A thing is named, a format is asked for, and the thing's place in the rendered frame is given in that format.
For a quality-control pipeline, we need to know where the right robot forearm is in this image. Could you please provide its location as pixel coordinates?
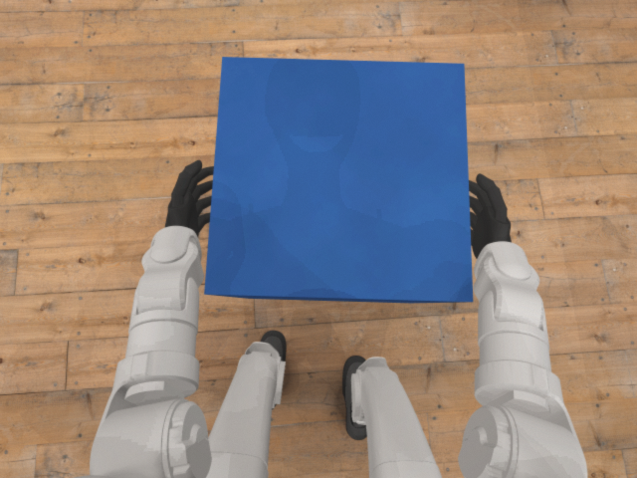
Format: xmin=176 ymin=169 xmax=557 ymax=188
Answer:
xmin=474 ymin=241 xmax=587 ymax=478

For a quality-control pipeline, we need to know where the right robot hand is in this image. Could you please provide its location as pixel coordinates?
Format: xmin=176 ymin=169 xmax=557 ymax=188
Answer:
xmin=469 ymin=173 xmax=512 ymax=259

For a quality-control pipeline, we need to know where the carton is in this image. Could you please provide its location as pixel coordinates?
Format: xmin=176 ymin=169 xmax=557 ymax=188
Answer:
xmin=204 ymin=57 xmax=473 ymax=303

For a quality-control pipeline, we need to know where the right robot upper arm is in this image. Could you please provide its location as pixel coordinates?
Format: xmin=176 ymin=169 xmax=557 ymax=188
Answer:
xmin=458 ymin=404 xmax=586 ymax=478

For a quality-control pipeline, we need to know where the left robot forearm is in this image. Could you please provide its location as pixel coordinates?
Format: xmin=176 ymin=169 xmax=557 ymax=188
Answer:
xmin=90 ymin=226 xmax=204 ymax=475

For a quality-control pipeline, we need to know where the left robot upper arm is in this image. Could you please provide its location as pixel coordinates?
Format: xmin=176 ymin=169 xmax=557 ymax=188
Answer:
xmin=74 ymin=398 xmax=212 ymax=478

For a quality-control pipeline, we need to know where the left robot thigh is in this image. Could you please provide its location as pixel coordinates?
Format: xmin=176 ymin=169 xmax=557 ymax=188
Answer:
xmin=206 ymin=352 xmax=286 ymax=478

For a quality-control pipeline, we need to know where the right robot thigh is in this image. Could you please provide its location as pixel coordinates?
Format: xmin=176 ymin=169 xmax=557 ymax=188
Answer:
xmin=351 ymin=366 xmax=442 ymax=478

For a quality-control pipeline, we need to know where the robot thigh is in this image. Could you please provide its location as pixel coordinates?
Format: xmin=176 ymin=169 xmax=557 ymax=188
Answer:
xmin=351 ymin=366 xmax=442 ymax=478
xmin=206 ymin=352 xmax=286 ymax=478

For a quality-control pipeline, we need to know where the left robot hand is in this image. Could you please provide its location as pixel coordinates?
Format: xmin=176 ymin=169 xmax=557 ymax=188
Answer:
xmin=164 ymin=160 xmax=214 ymax=237

